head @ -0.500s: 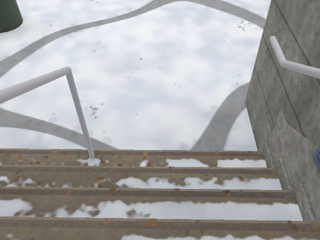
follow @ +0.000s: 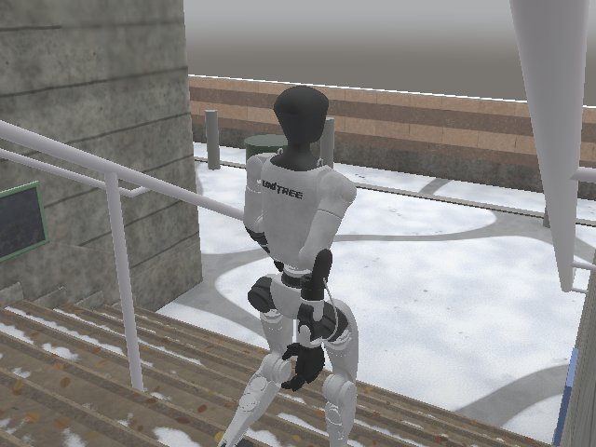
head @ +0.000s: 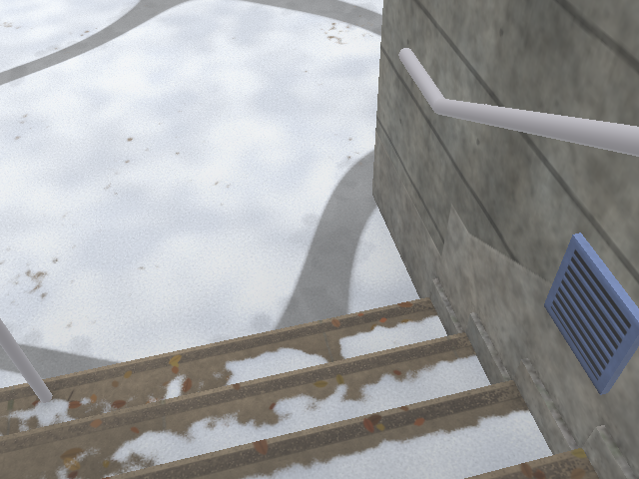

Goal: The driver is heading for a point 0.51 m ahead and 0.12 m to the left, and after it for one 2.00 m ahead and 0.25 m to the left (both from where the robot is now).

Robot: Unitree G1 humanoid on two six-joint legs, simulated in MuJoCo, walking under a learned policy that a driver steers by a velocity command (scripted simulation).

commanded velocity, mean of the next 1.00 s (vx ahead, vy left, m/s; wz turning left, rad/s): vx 0.36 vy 0.00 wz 0.23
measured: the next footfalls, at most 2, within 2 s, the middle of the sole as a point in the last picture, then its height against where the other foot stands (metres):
left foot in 0.54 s outside the picture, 0.16 m lower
right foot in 1.06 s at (315, 477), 0.17 m lower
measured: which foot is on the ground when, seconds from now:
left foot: down 0.00-0.00, up 0.02-0.52, down 0.54-1.00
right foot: down 0.00-0.56, up 0.58-1.00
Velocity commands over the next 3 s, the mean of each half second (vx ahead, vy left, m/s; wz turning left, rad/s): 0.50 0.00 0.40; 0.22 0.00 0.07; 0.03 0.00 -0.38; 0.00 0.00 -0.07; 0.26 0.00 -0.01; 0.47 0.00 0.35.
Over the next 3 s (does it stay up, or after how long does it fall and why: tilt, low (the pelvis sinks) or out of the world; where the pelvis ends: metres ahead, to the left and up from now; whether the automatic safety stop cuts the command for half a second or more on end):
stays up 1.06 0.05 -0.56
